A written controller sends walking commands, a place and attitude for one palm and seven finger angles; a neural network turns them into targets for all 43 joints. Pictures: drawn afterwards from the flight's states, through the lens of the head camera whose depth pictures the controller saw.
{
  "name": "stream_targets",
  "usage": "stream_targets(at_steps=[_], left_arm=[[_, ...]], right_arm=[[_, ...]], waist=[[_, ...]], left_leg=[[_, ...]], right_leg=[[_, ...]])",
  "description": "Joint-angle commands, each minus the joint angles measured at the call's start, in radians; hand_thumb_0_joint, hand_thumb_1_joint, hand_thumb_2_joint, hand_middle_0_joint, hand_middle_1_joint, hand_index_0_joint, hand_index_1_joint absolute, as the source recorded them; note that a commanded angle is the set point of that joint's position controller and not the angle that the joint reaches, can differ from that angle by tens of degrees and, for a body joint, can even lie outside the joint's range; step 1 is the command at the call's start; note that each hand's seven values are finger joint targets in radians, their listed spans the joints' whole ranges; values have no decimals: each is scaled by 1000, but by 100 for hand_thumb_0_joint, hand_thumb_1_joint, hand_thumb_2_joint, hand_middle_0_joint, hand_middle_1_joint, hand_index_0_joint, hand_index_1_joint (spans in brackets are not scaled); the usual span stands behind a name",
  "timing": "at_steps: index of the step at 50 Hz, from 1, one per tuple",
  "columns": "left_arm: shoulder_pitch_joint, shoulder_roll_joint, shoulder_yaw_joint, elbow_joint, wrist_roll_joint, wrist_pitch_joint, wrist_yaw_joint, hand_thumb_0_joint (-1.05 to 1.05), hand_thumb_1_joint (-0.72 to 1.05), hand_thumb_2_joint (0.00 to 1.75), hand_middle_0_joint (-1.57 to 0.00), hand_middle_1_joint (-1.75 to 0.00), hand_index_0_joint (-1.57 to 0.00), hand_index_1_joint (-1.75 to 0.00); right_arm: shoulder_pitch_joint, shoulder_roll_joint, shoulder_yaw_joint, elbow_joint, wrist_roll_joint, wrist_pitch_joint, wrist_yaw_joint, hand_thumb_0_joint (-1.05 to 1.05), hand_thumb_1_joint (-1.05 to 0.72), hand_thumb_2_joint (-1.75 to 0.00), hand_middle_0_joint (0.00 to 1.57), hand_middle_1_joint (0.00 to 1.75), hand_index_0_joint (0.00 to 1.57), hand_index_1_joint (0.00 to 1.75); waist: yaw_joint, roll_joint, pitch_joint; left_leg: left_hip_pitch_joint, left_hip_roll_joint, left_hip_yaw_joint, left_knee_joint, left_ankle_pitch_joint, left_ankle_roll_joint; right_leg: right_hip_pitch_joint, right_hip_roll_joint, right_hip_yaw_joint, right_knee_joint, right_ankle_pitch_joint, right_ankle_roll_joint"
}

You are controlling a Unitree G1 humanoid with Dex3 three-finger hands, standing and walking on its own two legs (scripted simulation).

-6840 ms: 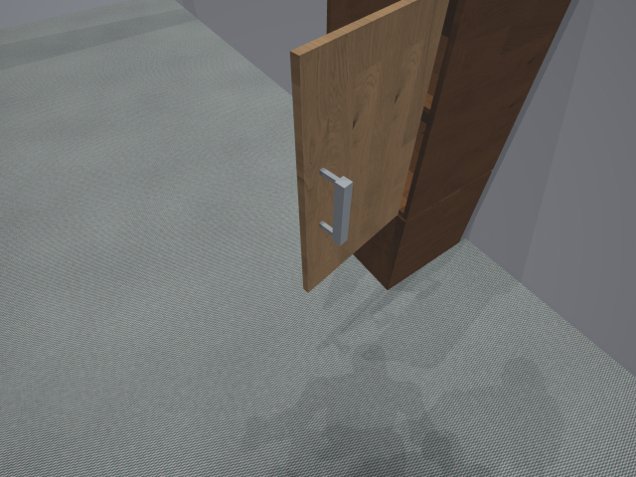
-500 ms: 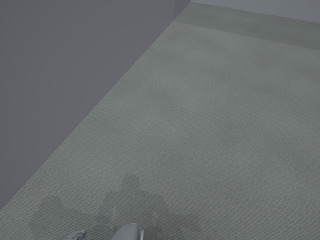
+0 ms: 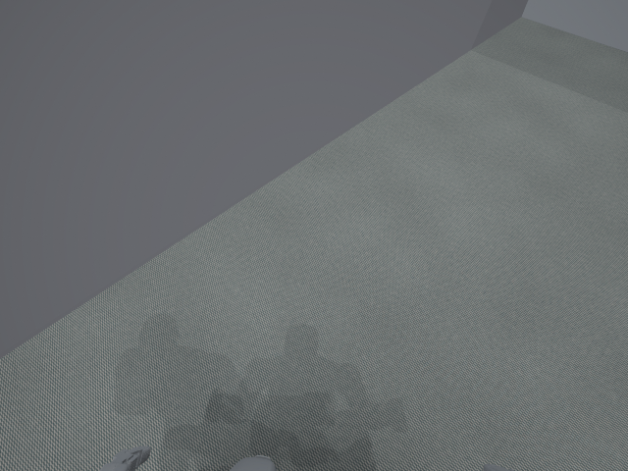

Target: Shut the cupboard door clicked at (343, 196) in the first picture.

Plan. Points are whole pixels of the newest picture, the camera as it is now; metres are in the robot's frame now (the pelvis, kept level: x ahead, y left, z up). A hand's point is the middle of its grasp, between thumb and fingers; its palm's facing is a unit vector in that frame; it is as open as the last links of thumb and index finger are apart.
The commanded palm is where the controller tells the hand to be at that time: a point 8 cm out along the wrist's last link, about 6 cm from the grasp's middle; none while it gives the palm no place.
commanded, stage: walk to a spot facing it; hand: left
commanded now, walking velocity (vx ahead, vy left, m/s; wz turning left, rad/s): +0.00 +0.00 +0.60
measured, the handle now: out of the picture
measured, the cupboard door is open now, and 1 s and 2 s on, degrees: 100 100 100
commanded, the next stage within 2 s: none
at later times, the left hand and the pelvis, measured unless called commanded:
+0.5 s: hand out of the picture +0.02 +0.22 -0.16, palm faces +0.35 -0.91 -0.23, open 7.4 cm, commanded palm none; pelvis +0.00 -0.01 +0.01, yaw +19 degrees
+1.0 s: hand out of the picture -0.05 +0.14 -0.16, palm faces +0.61 -0.77 -0.21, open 7.4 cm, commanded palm none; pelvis +0.03 -0.05 +0.01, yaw +37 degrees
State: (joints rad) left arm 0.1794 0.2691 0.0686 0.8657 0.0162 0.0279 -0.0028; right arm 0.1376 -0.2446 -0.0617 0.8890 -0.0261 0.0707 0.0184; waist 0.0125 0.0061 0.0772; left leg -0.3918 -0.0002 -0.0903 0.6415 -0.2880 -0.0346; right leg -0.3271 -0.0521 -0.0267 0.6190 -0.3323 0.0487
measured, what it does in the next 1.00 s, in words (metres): steps on the spot, turning left: left foot, then right foot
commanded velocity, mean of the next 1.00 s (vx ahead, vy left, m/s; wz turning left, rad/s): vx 0.00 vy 0.00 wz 0.60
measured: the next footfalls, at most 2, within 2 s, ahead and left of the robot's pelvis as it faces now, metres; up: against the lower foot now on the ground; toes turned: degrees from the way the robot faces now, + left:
left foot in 0.32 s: +0.02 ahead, +0.12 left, +0.00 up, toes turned +17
right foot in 0.66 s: +0.10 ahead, -0.15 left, +0.00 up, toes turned +23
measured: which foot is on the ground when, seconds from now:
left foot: down 0.00-0.00, up 0.02-0.30, down 0.32-0.66, up 0.68-1.00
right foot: down 0.00-0.32, up 0.34-0.64, down 0.66-1.00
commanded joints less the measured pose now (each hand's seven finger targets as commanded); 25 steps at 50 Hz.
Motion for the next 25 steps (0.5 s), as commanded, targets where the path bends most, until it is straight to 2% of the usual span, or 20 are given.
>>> stream_targets(at_steps=[1,2,3,4,5,6,8,10,11,12,13,14,15,16,17,18,19,21,23,25], left_arm=[[66,204,33,-66,12,-22,30,0,90,90,-20,-30,-20,-30],[-2,168,31,-82,13,-27,30,0,90,90,-20,-30,-20,-30],[-36,141,27,-93,13,-23,32,0,90,90,-20,-30,-20,-30],[-47,122,17,-95,11,-25,32,0,90,90,-20,-30,-20,-30],[-31,111,14,-89,12,-30,31,0,90,90,-20,-30,-20,-30],[8,115,15,-76,12,-33,32,0,90,90,-20,-30,-20,-30],[81,138,24,-48,16,-35,35,0,90,90,-20,-30,-20,-30],[119,168,33,-31,16,-35,34,0,90,90,-20,-30,-20,-30],[121,176,35,-24,13,-36,31,0,90,90,-20,-30,-20,-30],[106,180,37,-23,9,-34,28,0,90,90,-20,-30,-20,-30],[85,171,36,-22,4,-31,24,0,90,90,-20,-30,-20,-30],[63,155,36,-35,-3,-26,21,0,90,90,-20,-30,-20,-30],[58,96,29,-65,-9,-17,16,0,90,90,-20,-30,-20,-30],[-37,58,6,-107,-5,-11,18,0,90,90,-20,-30,-20,-30],[-77,85,9,-118,-1,-4,20,0,90,90,-20,-30,-20,-30],[-89,79,12,-104,5,1,22,0,90,90,-20,-30,-20,-30],[-76,75,16,-80,4,2,19,0,90,90,-20,-30,-20,-30],[-36,74,18,-54,2,6,11,0,90,90,-20,-30,-20,-30],[-34,66,15,-48,-1,5,7,0,90,90,-20,-30,-20,-30],[-51,58,13,-56,-3,6,8,0,90,90,-20,-30,-20,-30]], right_arm=[[-98,-136,-49,-141,7,-23,2,0,-90,-90,20,30,20,30],[-50,-126,-56,-113,7,-15,7,0,-90,-90,20,30,20,30],[-29,-117,-57,-88,6,-8,10,0,-90,-90,20,30,20,30],[-27,-108,-48,-78,5,-8,14,0,-90,-90,20,30,20,30],[-33,-92,-40,-80,8,-11,15,0,-90,-90,20,30,20,30],[-57,-72,-33,-84,12,-14,16,0,-90,-90,20,30,20,30],[-100,-51,-20,-91,17,-23,17,0,-90,-90,20,30,20,30],[-98,-41,-11,-90,20,-32,14,0,-90,-90,20,30,20,30],[-77,-42,-11,-84,20,-35,13,0,-90,-90,20,30,20,30],[-44,-54,-12,-77,20,-36,11,0,-90,-90,20,30,20,30],[-17,-70,-17,-70,19,-37,11,0,-90,-90,20,30,20,30],[41,-109,-29,-54,17,-42,9,0,-90,-90,20,30,20,30],[102,-215,-54,-48,7,-51,2,0,-90,-90,20,30,20,30],[172,-284,-71,-29,5,-44,-12,0,-90,-90,20,30,20,30],[187,-282,-68,-16,0,-41,-17,0,-90,-90,20,30,20,30],[144,-241,-57,-24,0,-47,-24,0,-90,-90,20,30,20,30],[89,-222,-53,-37,0,-49,-32,0,-90,-90,20,30,20,30],[32,-195,-42,-47,3,-54,-36,0,-90,-90,20,30,20,30],[38,-195,-43,-50,3,-55,-37,0,-90,-90,20,30,20,30],[40,-203,-49,-48,0,-50,-33,0,-90,-90,20,30,20,30]], waist=[[26,-265,-55],[-17,-260,-61],[-32,-248,-75],[-38,-267,-62],[-30,-255,-73],[-9,-232,-85],[33,-193,-118],[48,-193,-150],[41,-196,-161],[22,-216,-162],[4,-200,-154],[-36,-114,-176],[-68,155,-206],[-114,281,-175],[-113,165,-161],[-89,171,-140],[-68,200,-122],[-31,195,-111],[-30,139,-132],[-37,156,-123]], left_leg=[[-216,4,14,519,-264,13],[-188,15,33,581,-199,8],[-167,29,62,600,-166,-4],[-160,43,81,563,-151,-16],[-153,38,106,478,-158,-27],[-143,30,131,383,-170,-34],[-115,18,169,208,-193,-37],[-65,5,195,81,-187,-30],[-27,-7,210,21,-151,-26],[37,-6,210,-40,-81,-19],[117,-4,197,-122,-2,-11],[252,36,148,-215,132,10],[409,274,-176,-262,393,118],[414,435,-367,-284,684,263],[356,435,-308,-266,593,294],[298,361,-268,-288,484,259],[253,309,-237,-284,435,230],[237,238,-150,-283,413,184],[247,218,-144,-274,403,180],[207,213,-155,-282,326,179]], right_leg=[[56,-409,382,-441,-150,-195],[15,-347,299,-418,-137,-175],[33,-305,215,-378,-34,-156],[51,-269,116,-340,101,-149],[106,-258,60,-311,236,-149],[172,-253,31,-277,367,-150],[288,-279,20,-211,545,-161],[338,-303,10,-154,647,-164],[335,-300,-7,-128,668,-152],[292,-297,-34,-106,616,-130],[231,-280,-59,-69,547,-97],[123,-269,-99,22,439,-53],[-128,-148,-156,231,55,25],[-295,-63,-85,415,-341,52],[-285,-78,8,502,-293,31],[-290,-81,22,519,-223,29],[-275,-72,32,530,-173,32],[-242,-53,35,502,-93,34],[-202,-30,22,425,-87,36],[-145,-13,11,328,-104,33]])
